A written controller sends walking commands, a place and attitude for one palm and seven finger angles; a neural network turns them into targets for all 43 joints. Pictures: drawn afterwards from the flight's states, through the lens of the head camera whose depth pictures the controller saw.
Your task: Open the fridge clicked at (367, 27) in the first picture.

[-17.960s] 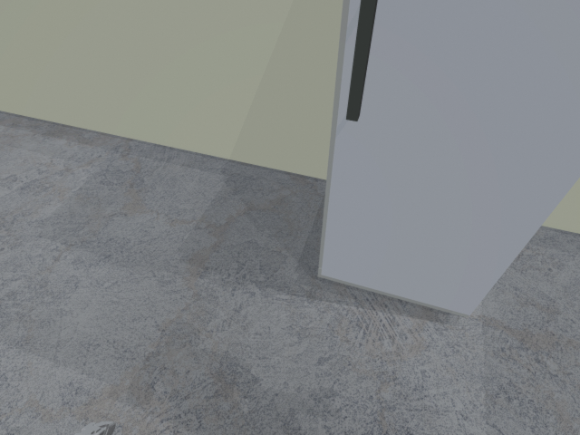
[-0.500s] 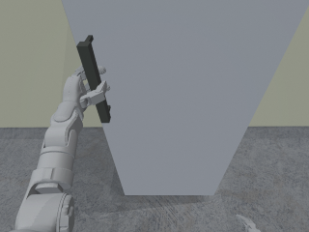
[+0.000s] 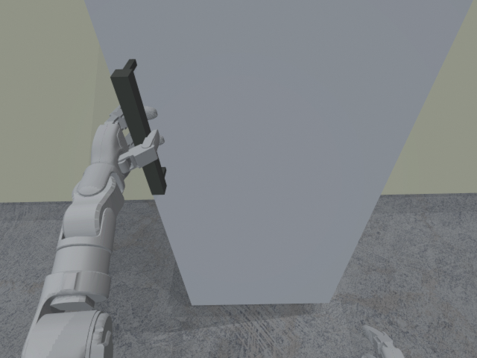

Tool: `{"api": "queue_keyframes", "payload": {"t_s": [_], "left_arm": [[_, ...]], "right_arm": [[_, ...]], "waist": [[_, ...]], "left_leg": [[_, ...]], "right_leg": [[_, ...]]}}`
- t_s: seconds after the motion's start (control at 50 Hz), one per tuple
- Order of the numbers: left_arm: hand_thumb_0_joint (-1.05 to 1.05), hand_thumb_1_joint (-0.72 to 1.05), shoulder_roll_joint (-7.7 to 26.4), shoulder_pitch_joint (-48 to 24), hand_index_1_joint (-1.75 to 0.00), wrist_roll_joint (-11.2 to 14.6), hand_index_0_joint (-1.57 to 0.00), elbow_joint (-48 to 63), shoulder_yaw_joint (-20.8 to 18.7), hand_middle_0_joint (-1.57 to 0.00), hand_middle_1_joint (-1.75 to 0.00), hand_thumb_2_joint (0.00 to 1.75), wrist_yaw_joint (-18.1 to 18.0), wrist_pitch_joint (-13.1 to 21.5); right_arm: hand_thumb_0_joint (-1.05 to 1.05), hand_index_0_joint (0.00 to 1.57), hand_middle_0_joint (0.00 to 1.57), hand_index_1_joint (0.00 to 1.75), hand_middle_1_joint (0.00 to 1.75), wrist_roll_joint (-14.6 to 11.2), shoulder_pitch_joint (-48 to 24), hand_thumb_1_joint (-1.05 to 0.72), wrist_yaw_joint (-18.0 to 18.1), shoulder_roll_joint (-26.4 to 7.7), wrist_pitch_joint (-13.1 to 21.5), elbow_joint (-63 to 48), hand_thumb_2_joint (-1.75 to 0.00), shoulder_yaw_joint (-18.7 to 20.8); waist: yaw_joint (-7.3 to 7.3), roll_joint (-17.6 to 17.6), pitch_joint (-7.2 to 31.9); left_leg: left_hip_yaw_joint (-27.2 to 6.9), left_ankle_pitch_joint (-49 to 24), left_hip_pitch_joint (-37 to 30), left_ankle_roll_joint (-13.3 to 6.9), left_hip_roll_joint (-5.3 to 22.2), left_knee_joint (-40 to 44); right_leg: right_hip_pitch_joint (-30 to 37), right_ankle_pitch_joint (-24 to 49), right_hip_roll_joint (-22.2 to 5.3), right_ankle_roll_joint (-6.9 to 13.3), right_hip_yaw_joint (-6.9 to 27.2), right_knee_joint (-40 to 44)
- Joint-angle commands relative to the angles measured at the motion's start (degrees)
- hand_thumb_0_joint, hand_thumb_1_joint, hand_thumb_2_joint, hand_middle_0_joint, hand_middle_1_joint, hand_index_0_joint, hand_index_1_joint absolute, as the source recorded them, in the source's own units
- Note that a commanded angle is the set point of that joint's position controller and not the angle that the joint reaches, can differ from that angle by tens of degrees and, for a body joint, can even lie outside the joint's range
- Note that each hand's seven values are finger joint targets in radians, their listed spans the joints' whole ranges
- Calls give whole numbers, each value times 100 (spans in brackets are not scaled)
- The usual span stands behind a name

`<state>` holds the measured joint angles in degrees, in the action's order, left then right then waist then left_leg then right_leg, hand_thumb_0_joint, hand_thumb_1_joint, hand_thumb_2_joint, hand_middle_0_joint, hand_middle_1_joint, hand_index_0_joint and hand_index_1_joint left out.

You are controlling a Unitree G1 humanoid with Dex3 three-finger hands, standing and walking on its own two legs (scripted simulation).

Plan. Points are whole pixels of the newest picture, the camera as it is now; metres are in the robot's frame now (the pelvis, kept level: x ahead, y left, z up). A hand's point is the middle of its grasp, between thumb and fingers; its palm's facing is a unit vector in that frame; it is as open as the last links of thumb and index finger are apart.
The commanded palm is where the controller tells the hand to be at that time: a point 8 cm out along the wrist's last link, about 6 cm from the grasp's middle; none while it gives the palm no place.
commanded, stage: grip the handle and tug to test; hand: left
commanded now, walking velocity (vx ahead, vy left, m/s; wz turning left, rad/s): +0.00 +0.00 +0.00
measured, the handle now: (146, 133) +0.45 +0.19 +0.17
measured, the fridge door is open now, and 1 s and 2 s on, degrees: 0 3 15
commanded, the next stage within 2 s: pull the door a little, standing still in 0.20 s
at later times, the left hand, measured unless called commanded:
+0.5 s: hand (150, 149) +0.39 +0.16 +0.19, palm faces +0.08 -1.00 +0.00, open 6.1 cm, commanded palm +0.34 +0.21 +0.18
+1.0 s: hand (148, 161) +0.37 +0.16 +0.18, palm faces +0.06 -0.98 -0.16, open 6.9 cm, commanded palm +0.33 +0.21 +0.18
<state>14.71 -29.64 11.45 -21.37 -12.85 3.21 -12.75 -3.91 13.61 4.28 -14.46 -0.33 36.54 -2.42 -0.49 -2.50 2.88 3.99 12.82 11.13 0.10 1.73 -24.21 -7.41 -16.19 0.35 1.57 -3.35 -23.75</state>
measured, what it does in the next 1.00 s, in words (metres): shifts its weight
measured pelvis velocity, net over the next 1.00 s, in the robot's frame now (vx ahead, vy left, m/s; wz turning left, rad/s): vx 0.11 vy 0.00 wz -0.21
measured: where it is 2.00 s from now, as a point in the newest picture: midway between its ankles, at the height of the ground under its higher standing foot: outside the picture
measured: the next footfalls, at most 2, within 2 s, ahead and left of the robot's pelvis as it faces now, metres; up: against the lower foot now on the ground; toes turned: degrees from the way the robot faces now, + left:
right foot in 1.30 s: +0.25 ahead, -0.07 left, +0.00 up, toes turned -7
left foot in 1.76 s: +0.12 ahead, +0.10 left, +0.00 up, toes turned +8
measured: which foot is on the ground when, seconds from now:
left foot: down 0.00-1.00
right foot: down 0.00-1.00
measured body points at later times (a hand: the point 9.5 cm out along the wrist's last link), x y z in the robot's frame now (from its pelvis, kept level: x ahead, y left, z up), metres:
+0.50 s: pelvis +0.03 +0.00 +0.00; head +0.01 -0.02 +0.45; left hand +0.38 +0.22 +0.19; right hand +0.20 -0.24 -0.09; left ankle +0.00 +0.12 -0.74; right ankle -0.04 -0.10 -0.74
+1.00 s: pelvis +0.11 +0.00 +0.01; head +0.10 -0.02 +0.46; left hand +0.36 +0.21 +0.19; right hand +0.24 -0.25 -0.08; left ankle +0.01 +0.15 -0.72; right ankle -0.03 -0.07 -0.73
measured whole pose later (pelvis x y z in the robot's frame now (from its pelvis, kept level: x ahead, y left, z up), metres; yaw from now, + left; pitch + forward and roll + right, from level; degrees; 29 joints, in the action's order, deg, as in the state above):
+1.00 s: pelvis +0.11 +0.00 +0.01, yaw -12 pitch +6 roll +0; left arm 13.6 21.2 13.9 35.2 -18.4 0.8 -16.7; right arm -2.1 12.6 0.9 -14.2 -0.5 29.7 -2.5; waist 1.9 -3.3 7.7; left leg 1.9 15.7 8.7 -0.2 1.5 -28.7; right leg -7.7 -15.6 0.0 0.2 -3.7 -25.3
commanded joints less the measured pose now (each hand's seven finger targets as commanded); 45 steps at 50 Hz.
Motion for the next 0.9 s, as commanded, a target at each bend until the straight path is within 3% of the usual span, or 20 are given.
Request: {"api": "queue_keyframes", "payload": {"t_s": [0.0, 0.02, 0.04, 0.1, 0.12, 0.14, 0.26, 0.3, 0.32, 0.34, 0.36, 0.56, 0.68, 0.7, 0.8, 0.88], "left_arm": [[0, 90, 820, -1889, -140, 96, -45, 1725, -79, -45, -140, 90, 198, 347], [0, 90, 936, -1658, -140, 86, -45, 1763, -188, -45, -140, 90, 182, 335], [0, 90, 785, -1623, -140, 95, -45, 1831, -59, -45, -140, 90, 191, 285], [0, 90, 769, -1449, -140, 108, -45, 1960, -87, -45, -140, 90, 208, 150], [0, 90, 892, -1297, -140, 102, -45, 1997, -203, -45, -140, 90, 200, 142], [0, 90, 785, -1131, -140, 127, -45, 2205, -159, -45, -140, 90, 211, 113], [0, 90, 766, -649, -140, 143, -45, 2789, -162, -45, -140, 90, 228, -72], [0, 90, 773, -1024, -140, 128, -45, 2774, -121, -45, -140, 90, 203, -153], [0, 90, 971, -1114, -140, 108, -45, 2646, -264, -45, -140, 90, 168, -170], [0, 90, 1001, -1341, -140, 99, -45, 2715, -288, -45, -140, 90, 151, -186], [0, 90, 903, -1195, -140, 100, -45, 2711, -256, -45, -140, 90, 155, -212], [0, 90, 739, 625, -140, 222, -45, 3591, -279, -45, -140, 90, 304, -316], [0, 90, 749, 1818, -140, 314, -45, 4788, -398, -45, -140, 90, 330, -420], [0, 90, 712, 2061, -140, 344, -45, 4959, -412, -45, -140, 90, 321, -442], [0, 90, 585, 3721, -140, 452, -45, 6114, -459, -45, -140, 90, 286, -511], [0, 90, 468, 5244, -140, 570, -45, 7157, -518, -45, -140, 90, 311, -511]], "right_arm": [[0, 20, 20, 30, 30, -4, -725, -90, 19, -641, 301, -951, -90, 268], [0, 20, 20, 30, 30, -6, -742, -90, 17, -665, 294, -974, -90, 285], [0, 20, 20, 30, 30, -3, -774, -90, 17, -644, 287, -989, -90, 265], [0, 20, 20, 30, 30, -7, -788, -90, 13, -639, 272, -1015, -90, 272], [0, 20, 20, 30, 30, 5, -775, -90, 10, -667, 264, -1016, -90, 288], [0, 20, 20, 30, 30, 9, -825, -90, -3, -637, 267, -1067, -90, 275], [0, 20, 20, 30, 30, 11, -889, -90, -41, -613, 227, -1143, -90, 272], [0, 20, 20, 30, 30, 14, -866, -90, -26, -620, 208, -1079, -90, 273], [0, 20, 20, 30, 30, 20, -829, -90, -3, -652, 188, -1043, -90, 293], [0, 20, 20, 30, 30, 27, -847, -90, 12, -642, 185, -1034, -90, 291], [0, 20, 20, 30, 30, 39, -835, -90, 11, -622, 186, -1049, -90, 284], [0, 20, 20, 30, 30, 55, -1046, -90, -98, -554, 119, -1341, -90, 238], [0, 20, 20, 30, 30, 61, -1134, -90, -192, -496, 127, -1525, -90, 218], [0, 20, 20, 30, 30, 67, -1167, -90, -207, -483, 148, -1554, -90, 209], [0, 20, 20, 30, 30, 67, -1211, -90, -321, -431, 201, -1675, -90, 185], [0, 20, 20, 30, 30, 82, -1187, -90, -407, -391, 297, -1795, -90, 182]], "waist": [[176, 296, 1489], [230, 312, 1515], [206, 238, 1484], [208, 331, 1461], [249, 458, 1509], [282, 300, 1585], [299, 267, 1603], [214, 270, 1536], [212, 361, 1491], [197, 241, 1550], [217, 251, 1642], [435, 356, 1669], [536, 93, 1772], [544, 176, 1733], [589, 82, 1468], [636, 117, 1383]], "left_leg": [[-244, -2035, -999, -267, -114, -44], [-225, -2105, -1027, -273, -103, -65], [-225, -2141, -1003, -275, -117, -52], [-206, -2168, -1017, -273, -118, -76], [-209, -2260, -1012, -270, -110, -77], [-202, -2398, -1043, -274, -118, -72], [-172, -2893, -1135, -260, -100, -155], [-178, -2912, -1170, -247, -102, -177], [-168, -2887, -1171, -258, -97, -191], [-172, -2923, -1190, -269, -117, -187], [-178, -3048, -1216, -266, -125, -210], [-179, -3398, -1110, -253, -74, -172], [-173, -3736, -1111, -223, -29, -192], [-186, -3685, -1092, -223, -30, -196], [-253, -3592, -847, -170, -5, -200], [-309, -3816, -657, -155, -16, -330]], "right_leg": [[157, 2732, 51, -48, 97, 140], [203, 2764, 53, -46, 100, 135], [214, 2853, 37, -48, 101, 117], [190, 2933, 49, -64, 93, 115], [294, 3010, 48, -62, 79, 95], [358, 3188, 29, -57, 88, 56], [441, 3697, 27, -72, 77, -34], [337, 3678, 37, -74, 70, -16], [334, 3665, 45, -83, 85, 8], [334, 3729, 32, -78, 108, 13], [398, 3838, 27, -75, 97, -33], [695, 4292, -29, -107, 59, -137], [774, 4454, -40, -119, 35, -219], [740, 4434, -35, -127, 28, -209], [642, 4167, -12, -120, -61, -257], [643, 4484, -54, -185, -159, -386]]}}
